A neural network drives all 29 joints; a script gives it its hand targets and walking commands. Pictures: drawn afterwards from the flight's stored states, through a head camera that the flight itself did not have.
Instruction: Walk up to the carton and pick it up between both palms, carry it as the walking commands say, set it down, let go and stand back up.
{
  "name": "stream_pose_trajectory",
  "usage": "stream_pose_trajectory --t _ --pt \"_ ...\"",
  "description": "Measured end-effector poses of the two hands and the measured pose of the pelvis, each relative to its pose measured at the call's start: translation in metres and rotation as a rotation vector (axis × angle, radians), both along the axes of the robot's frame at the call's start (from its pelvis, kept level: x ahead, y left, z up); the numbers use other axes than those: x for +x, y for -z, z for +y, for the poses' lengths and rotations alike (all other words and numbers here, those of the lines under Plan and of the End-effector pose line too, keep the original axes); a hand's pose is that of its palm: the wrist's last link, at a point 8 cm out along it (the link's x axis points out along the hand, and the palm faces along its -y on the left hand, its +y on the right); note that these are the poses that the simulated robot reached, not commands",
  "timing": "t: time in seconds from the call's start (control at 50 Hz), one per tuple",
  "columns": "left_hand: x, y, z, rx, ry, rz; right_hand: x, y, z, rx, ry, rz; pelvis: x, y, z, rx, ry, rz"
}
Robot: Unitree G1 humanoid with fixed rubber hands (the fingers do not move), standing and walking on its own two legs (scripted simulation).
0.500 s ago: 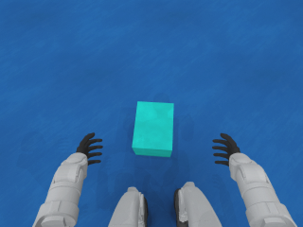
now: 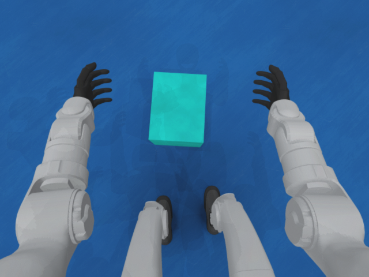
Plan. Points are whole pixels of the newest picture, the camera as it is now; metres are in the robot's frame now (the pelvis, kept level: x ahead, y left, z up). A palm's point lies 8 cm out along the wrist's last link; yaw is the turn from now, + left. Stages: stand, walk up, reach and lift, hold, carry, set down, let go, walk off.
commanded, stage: reach and lift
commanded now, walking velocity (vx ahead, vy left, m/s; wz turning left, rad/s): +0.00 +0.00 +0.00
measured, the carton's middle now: (178, 112) +0.56 +0.01 -0.58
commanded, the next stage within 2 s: none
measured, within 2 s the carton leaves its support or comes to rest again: neither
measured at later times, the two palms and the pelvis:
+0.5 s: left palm (95, 62) +0.57 +0.19 -0.12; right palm (265, 67) +0.53 -0.19 -0.13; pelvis +0.02 +0.01 -0.02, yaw +0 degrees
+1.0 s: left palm (114, 90) +0.56 +0.20 -0.28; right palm (244, 91) +0.53 -0.19 -0.28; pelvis -0.01 +0.01 -0.16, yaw +0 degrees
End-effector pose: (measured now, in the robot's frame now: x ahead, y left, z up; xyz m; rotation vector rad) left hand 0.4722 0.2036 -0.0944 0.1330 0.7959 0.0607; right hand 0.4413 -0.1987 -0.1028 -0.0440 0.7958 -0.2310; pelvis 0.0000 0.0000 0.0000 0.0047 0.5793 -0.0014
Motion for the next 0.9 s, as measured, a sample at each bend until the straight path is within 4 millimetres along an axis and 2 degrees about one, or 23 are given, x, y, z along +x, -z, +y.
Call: stream_pose_trajectory --t 0.14,0.26,0.4,0.52,0.66,0.9 --pt "0.045 0.005 -0.002 -0.013 -0.004 -0.08 0.038 0.007 0.001 0.007 0.0 -0.076 0.013 0.006 0.001 -0.001 -0.001 0.095" --pt "0.072 0.011 -0.006 -0.031 -0.006 -0.128 0.065 0.012 0.005 0.013 -0.004 -0.125 0.018 0.01 0.003 -0.003 -0.002 0.164" --pt "0.093 0.018 -0.011 -0.043 0.0 -0.171 0.087 0.016 0.007 0.016 -0.003 -0.17 0.018 0.013 0.007 -0.008 -0.003 0.223" --pt "0.094 0.029 -0.014 -0.045 0.008 -0.171 0.089 0.025 0.008 0.026 0.003 -0.175 0.015 0.018 0.01 -0.011 -0.003 0.25" --pt "0.087 0.061 -0.013 -0.047 0.001 -0.142 0.085 0.058 0.011 0.041 0.015 -0.146 0.007 0.043 0.011 -0.014 -0.004 0.274" --pt "0.086 0.148 -0.007 -0.03 -0.03 -0.153 0.089 0.143 0.015 0.03 0.014 -0.147 -0.007 0.127 0.008 -0.019 -0.011 0.28"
